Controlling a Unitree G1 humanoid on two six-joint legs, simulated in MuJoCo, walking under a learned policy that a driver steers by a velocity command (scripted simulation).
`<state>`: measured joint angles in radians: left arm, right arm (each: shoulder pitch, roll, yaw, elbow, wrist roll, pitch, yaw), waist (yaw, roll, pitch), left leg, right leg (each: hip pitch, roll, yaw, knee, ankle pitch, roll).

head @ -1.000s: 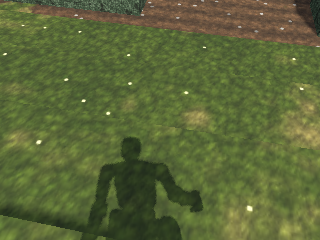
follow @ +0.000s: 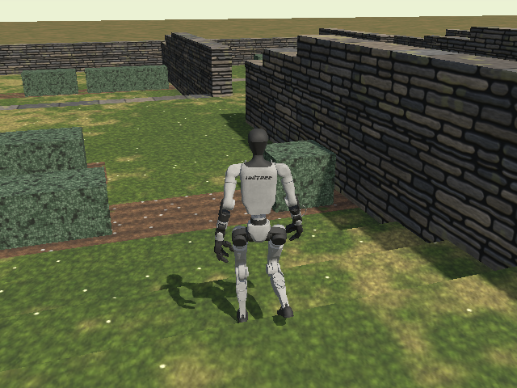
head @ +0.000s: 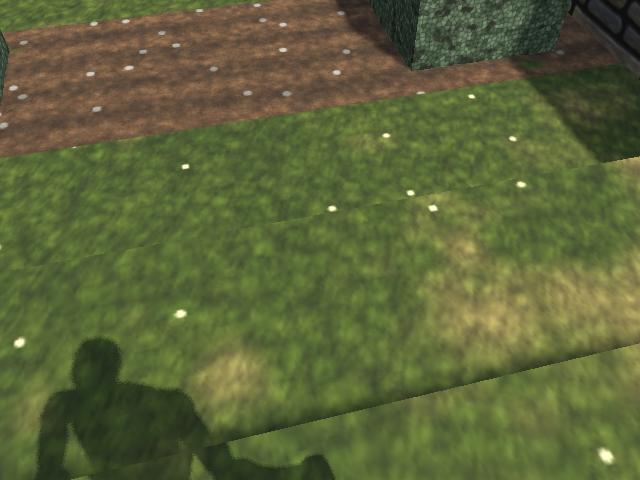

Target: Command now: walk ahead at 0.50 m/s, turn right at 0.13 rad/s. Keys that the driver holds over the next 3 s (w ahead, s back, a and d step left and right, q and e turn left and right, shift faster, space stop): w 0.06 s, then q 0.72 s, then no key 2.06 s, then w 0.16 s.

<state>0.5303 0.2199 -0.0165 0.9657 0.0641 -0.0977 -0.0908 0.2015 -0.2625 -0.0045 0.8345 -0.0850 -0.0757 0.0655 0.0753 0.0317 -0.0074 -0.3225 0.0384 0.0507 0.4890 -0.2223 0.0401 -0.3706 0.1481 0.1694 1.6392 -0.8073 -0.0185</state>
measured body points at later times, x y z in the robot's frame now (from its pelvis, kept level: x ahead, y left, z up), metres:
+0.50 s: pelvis +0.21 +0.00 +0.00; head +0.24 +0.00 +0.45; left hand +0.36 +0.30 -0.07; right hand +0.34 -0.25 -0.12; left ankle +0.15 +0.13 -0.67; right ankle +0.34 -0.08 -0.74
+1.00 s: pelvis +0.22 +0.06 +0.01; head +0.25 +0.09 +0.46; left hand +0.23 +0.38 -0.10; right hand +0.44 -0.14 -0.08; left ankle +0.21 +0.13 -0.74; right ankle +0.34 -0.06 -0.69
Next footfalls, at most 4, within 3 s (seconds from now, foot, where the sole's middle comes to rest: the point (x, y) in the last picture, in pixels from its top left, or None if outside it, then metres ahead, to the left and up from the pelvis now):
0.32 right None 0.38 -0.08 -0.77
0.70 left None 0.24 0.15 -0.77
1.16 right None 0.39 -0.04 -0.77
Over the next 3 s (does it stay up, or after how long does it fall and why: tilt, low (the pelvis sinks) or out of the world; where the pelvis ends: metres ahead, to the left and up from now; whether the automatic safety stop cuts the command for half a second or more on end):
stays up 0.32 0.03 0.00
